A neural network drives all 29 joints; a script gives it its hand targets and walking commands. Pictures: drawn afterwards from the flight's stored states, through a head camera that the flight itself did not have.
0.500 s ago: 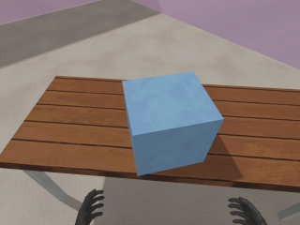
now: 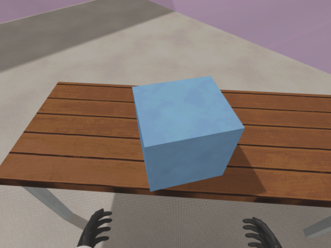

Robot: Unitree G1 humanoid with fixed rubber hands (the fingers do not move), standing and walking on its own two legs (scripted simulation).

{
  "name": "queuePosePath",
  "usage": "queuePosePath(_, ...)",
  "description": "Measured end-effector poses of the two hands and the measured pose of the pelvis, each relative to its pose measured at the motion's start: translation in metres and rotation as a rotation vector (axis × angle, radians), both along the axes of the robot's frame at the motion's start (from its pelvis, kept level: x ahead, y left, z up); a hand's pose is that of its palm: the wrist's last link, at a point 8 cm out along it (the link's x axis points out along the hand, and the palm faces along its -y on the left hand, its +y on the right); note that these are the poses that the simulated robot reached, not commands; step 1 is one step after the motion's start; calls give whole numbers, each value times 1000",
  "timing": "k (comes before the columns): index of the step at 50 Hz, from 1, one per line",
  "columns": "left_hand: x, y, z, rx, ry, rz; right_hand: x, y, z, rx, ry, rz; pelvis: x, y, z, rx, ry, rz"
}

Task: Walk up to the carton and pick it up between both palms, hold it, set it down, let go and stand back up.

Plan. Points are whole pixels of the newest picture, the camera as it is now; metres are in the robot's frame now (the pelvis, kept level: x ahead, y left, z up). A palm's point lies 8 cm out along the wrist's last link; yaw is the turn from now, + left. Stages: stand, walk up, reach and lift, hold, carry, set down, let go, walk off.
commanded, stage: let go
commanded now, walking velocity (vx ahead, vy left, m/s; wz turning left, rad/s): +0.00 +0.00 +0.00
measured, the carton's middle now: (180, 134) +0.49 +0.00 -0.06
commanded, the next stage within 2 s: stand in 0.44 s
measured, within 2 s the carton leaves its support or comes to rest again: neither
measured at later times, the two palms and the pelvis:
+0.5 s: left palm (85, 244) +0.15 +0.22 -0.07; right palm out of the picture +0.15 -0.23 -0.08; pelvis +0.00 +0.00 +0.00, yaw +0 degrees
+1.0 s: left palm out of the picture +0.09 +0.29 -0.10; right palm out of the picture +0.13 -0.24 -0.09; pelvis -0.01 +0.01 +0.00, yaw +0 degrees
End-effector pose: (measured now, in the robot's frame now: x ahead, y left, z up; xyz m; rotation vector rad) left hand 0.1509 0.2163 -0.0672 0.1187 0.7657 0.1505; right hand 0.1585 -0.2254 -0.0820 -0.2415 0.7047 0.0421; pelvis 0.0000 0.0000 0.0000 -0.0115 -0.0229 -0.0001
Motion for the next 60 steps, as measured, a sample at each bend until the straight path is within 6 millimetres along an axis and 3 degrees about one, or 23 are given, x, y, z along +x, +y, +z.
queuePosePath(25,0,4,2,10,-23,-14,-4,-5,0,-48,33,-10,-3,-1,0,1,-24,0)
queuePosePath(31,-17,41,0,107,-16,-14,-15,-14,-5,-97,125,-40,-7,-1,0,1,-30,0)
queuePosePath(36,-34,57,-7,139,28,-7,-23,-17,-5,-110,149,-48,-11,1,0,1,-36,1)
queuePosePath(45,-56,67,-23,134,115,12,-30,-15,-8,-120,177,-52,-13,6,0,0,-39,4)
queuePosePath(60,-73,76,-33,130,184,28,-35,-10,-11,-124,202,-54,-13,12,0,0,-40,7)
